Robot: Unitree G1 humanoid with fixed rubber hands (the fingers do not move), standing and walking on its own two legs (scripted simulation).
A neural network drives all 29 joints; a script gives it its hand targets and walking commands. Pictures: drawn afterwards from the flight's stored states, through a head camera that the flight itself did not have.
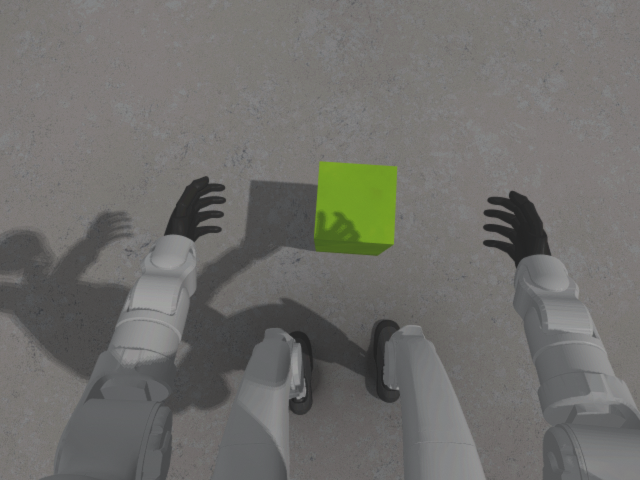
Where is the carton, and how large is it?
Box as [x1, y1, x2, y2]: [314, 161, 396, 255]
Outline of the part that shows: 320,161 314,230 314,242 316,251 377,255 393,244 396,166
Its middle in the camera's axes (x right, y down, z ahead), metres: +0.08 -0.06 +0.94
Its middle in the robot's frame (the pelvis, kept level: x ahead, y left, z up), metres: +0.49 -0.05 -0.56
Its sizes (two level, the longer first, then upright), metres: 0.171 0.169 0.247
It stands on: the floor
